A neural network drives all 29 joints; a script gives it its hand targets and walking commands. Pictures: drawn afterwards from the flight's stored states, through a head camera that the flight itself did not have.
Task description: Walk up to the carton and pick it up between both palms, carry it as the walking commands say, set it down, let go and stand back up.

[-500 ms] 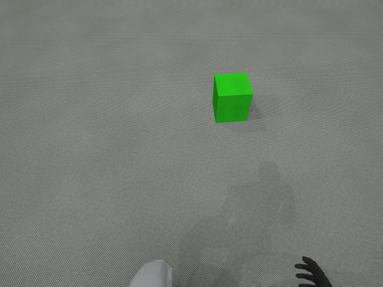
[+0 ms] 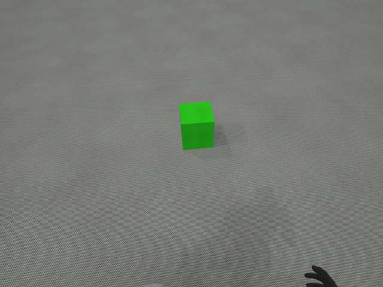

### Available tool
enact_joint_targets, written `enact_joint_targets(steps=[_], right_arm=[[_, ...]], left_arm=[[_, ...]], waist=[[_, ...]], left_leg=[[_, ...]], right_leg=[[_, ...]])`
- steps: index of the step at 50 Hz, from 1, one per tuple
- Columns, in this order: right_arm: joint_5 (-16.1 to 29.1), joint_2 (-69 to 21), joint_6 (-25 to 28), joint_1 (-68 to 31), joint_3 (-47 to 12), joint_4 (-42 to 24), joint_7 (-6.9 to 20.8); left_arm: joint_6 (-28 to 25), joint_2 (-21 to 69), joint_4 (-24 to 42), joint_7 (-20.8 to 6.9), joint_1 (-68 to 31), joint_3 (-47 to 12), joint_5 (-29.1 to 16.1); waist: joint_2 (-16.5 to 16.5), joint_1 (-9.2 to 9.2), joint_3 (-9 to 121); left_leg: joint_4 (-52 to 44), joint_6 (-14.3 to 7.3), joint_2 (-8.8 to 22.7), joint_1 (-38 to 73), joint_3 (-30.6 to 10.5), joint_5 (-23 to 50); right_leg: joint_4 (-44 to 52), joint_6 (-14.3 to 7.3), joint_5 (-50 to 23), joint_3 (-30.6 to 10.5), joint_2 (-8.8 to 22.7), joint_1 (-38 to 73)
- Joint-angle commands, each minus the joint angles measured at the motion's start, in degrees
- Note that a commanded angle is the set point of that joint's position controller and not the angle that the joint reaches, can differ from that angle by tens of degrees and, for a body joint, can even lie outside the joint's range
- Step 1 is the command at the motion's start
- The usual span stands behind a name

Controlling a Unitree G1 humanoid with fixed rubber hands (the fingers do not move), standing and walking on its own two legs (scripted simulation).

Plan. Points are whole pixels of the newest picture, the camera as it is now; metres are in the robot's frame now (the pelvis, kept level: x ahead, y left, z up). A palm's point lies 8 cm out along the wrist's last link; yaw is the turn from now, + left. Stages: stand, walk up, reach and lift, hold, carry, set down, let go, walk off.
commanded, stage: walk up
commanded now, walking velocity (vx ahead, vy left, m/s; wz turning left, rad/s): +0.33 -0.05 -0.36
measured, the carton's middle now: (196, 126) +1.19 +0.02 -0.65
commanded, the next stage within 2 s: none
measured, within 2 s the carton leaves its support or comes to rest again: neither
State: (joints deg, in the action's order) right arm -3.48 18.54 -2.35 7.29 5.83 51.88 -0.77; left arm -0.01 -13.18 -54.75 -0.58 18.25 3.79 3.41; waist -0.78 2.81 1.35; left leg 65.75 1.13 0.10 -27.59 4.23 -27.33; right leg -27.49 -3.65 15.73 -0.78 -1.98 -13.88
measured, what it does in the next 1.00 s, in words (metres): walks ahead: left foot, then right foot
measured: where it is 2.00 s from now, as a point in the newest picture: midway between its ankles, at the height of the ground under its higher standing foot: (214, 199)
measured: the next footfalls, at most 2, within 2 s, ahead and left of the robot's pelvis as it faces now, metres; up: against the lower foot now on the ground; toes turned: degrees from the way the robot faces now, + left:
left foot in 0.50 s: +0.31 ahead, +0.08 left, +0.00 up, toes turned +3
right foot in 0.86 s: +0.56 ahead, -0.22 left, +0.00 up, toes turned -7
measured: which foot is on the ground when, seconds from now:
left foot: up 0.00-0.48, down 0.50-0.88, up 0.90-1.00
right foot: down 0.00-0.50, up 0.52-0.84, down 0.86-1.00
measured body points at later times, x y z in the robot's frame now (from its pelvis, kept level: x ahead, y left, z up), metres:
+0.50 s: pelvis +0.20 -0.03 -0.02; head +0.24 -0.02 +0.43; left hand +0.02 +0.19 -0.14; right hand +0.39 -0.23 -0.14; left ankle +0.27 +0.08 -0.74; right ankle -0.01 -0.08 -0.73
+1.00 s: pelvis +0.48 -0.11 -0.01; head +0.50 -0.12 +0.44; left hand +0.57 +0.14 -0.14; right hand +0.48 -0.37 -0.16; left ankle +0.37 +0.04 -0.65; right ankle +0.52 -0.22 -0.74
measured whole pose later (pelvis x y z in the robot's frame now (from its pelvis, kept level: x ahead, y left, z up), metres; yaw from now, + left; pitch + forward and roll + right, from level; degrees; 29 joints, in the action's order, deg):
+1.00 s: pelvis +0.48 -0.11 -0.01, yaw +1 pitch +0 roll +0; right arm -1.4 13.5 3.5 17.5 3.3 60.9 -0.1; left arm -5.2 -11.9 -57.0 -1.0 10.4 2.4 1.4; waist -0.9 -1.5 -2.1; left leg 64.8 0.8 4.4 -20.0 0.1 -24.6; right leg -30.0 -0.8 12.5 7.1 3.2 -17.6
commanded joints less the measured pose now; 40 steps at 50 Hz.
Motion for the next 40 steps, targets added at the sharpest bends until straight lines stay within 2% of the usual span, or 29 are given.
enact_joint_targets(steps=[1,2,4,5,10,11,13,16,18,20,21,23,24,25,26,27,28,30,31,32,34,37,40], right_arm=[[-0.89,1.49,2.73,-5.99,0.4,-0.18,3.04],[-0.96,1.3,3.37,-7.3,0.8,1.36,3.32],[-0.63,1.51,3.85,-8.49,1.26,3.99,3.53],[-0.33,1.08,3.93,-9.05,1.01,4.71,3.62],[0.8,-1.3,4.05,-12.01,-0.35,4.92,3.02],[1.07,-1.94,4.03,-12.46,-0.74,4.45,2.89],[1.58,-3.25,4.09,-13.99,-1.52,3.01,2.85],[2.4,-4.9,4.4,-18.06,-2.45,-0.34,2.99],[2.67,-5.56,4.88,-18.92,-2.47,-1.47,2.94],[2.97,-6.03,5.13,-17.24,-2.56,-2.15,2.76],[3.01,-5.99,5.07,-14.85,-2.52,-1.88,2.61],[2.93,-4.43,5.14,-3.85,-2.08,1.84,1.83],[2.38,-3.49,5.17,4.96,-1.71,5.09,1.26],[1.33,-1.27,5.03,13.47,-1.16,7.55,0.38],[0.1,3.5,5.05,18.66,-0.55,8.0,-0.29],[1.11,4.29,5.15,20.32,0.02,8.4,-0.21],[1.57,2.49,5.7,15.63,-0.57,7.33,-0.12],[1.47,-3.82,6.66,8.6,-2.8,6.09,0.09],[1.48,-4.94,7.03,6.98,-3.24,5.55,0.17],[1.48,-4.75,7.27,7.2,-3.43,6.06,0.23],[0.95,-2.36,7.58,8.69,-2.91,7.33,0.57],[1.11,0.48,7.56,11.52,-1.9,8.1,0.88],[1.5,1.78,7.22,13.34,-1.23,8.6,0.68]], left_arm=[[-2.53,-9.52,-6.42,1.0,9.99,2.12,-0.48],[-3.13,-8.57,-7.87,0.77,8.91,1.92,-0.32],[-4.08,-6.57,-11.29,0.62,10.01,0.69,-0.27],[-4.55,-5.72,-12.78,0.83,11.07,0.04,-0.47],[-5.52,-4.36,-17.05,1.85,16.63,-1.48,-1.35],[-5.45,-4.22,-17.28,1.98,17.67,-1.65,-1.49],[-5.23,-4.07,-17.53,2.15,19.66,-1.72,-1.65],[-5.02,-4.35,-16.7,2.3,22.84,-1.56,-2.18],[-5.21,-3.86,-16.68,2.32,23.25,-1.59,-2.31],[-5.45,-4.03,-16.41,2.41,22.21,-1.74,-2.66],[-5.58,-4.17,-15.93,2.53,21.44,-1.95,-2.9],[-5.85,-4.39,-14.06,2.79,18.42,-1.87,-3.51],[-5.87,-4.79,-12.87,2.89,15.86,-1.63,-4.05],[-6.03,-3.59,-10.91,2.81,12.18,-1.83,-4.51],[-6.33,-0.57,-8.62,2.38,10.13,-2.39,-4.06],[-6.24,-2.38,-8.13,2.04,8.74,-0.86,-4.0],[-5.91,-1.96,-6.99,1.59,6.02,-1.26,-3.4],[-4.93,-0.06,-6.59,0.79,4.66,-1.62,-2.55],[-4.2,0.47,-6.09,0.33,5.1,-1.83,-2.11],[-3.52,1.3,-5.26,-0.09,4.55,-2.01,-1.7],[-2.62,1.82,-3.22,-1.04,0.1,-2.7,-1.85],[-2.43,0.36,0.38,-2.12,-7.7,-2.33,-2.31],[-3.09,-1.32,2.22,-2.42,-11.91,-1.56,-2.65]], waist=[[5.25,0.86,-2.98],[6.49,0.78,-4.28],[4.23,0.88,-5.92],[4.41,1.02,-6.11],[7.07,1.97,-5.5],[7.35,2.18,-5.27],[8.14,2.87,-5.38],[8.81,4.82,-7.1],[9.03,4.78,-7.39],[9.36,3.1,-6.24],[9.63,1.51,-4.68],[8.86,-3.79,0.4],[7.06,-7.25,4.16],[1.71,-10.45,6.53],[-10.65,-11.16,5.94],[-4.07,-10.76,7.18],[-3.59,-7.87,2.26],[-1.09,-1.99,-4.01],[-1.81,-0.45,-5.3],[-3.33,-0.15,-6.57],[-6.38,-1.28,-8.0],[-8.64,-3.64,-8.9],[-8.52,-4.03,-7.93]], left_leg=[[-4.04,-0.77,4.52,-16.35,-7.64,8.15],[-7.27,-0.46,3.99,-14.07,-6.89,9.43],[-11.14,0.26,3.25,-11.1,-6.5,11.6],[-13.01,0.51,3.15,-10.03,-6.5,12.51],[-18.65,0.94,2.15,-8.06,-3.9,13.19],[-19.45,0.8,1.95,-7.88,-3.11,12.82],[-21.18,0.27,1.83,-8.49,-1.83,12.57],[-22.37,-0.44,2.33,-13.98,-0.22,13.45],[-24.62,-0.78,1.6,-13.49,1.03,13.0],[-28.64,-1.32,-0.23,-7.08,3.5,11.19],[-30.3,-1.84,-1.22,-1.07,4.77,10.89],[-34.32,-3.77,-1.31,17.42,5.48,13.0],[-35.87,-5.87,0.78,29.75,3.18,15.09],[-37.69,-9.8,9.4,41.75,-8.87,13.09],[-45.45,-17.62,26.37,46.3,-33.34,21.0],[-49.42,-20.59,29.44,41.57,-37.52,16.95],[-50.86,-19.72,27.35,34.77,-34.07,15.03],[-52.48,-13.76,21.14,21.62,-23.14,16.5],[-52.49,-11.58,19.0,16.55,-18.52,18.6],[-52.76,-10.73,17.14,13.11,-15.06,23.04],[-53.95,-9.43,13.74,8.94,-9.43,22.6],[-56.33,-8.4,13.44,10.48,-9.36,19.08],[-54.93,-7.05,14.41,14.71,-8.99,21.44]], right_leg=[[19.94,-7.21,20.26,-31.14,18.43,14.14],[20.81,-6.92,17.89,-28.89,16.75,12.76],[21.63,-5.29,10.51,-25.53,15.08,12.73],[21.94,-5.02,5.81,-24.3,14.75,13.34],[17.74,-4.23,-24.67,-17.92,13.25,18.5],[16.91,-4.08,-28.74,-16.93,13.22,19.35],[16.86,-4.11,-29.15,-16.27,13.63,20.89],[18.13,-4.78,-24.41,-16.49,15.52,24.56],[17.16,-4.35,-30.58,-14.34,15.24,24.86],[13.74,-3.31,-40.94,-10.14,13.85,21.72],[11.04,-2.52,-47.21,-7.87,13.04,18.8],[0.07,-0.83,-57.24,-4.02,11.08,10.83],[-10.88,-0.42,-56.31,-2.79,10.31,4.12],[-25.11,0.22,-37.59,-3.23,7.81,-8.73],[-43.22,2.52,5.64,0.31,-0.06,-23.77],[-50.37,2.24,10.35,-2.52,3.63,-25.42],[-49.91,2.11,7.92,-3.59,6.49,-26.2],[-41.87,2.74,5.73,-2.97,9.47,-21.16],[-35.7,3.67,6.06,-1.71,10.22,-17.3],[-30.36,4.56,5.68,0.72,9.29,-14.04],[-19.24,5.36,1.51,4.26,7.32,-8.33],[-10.74,5.94,-4.91,6.92,5.9,-7.15],[-5.85,5.42,-6.19,7.3,5.55,-5.72]])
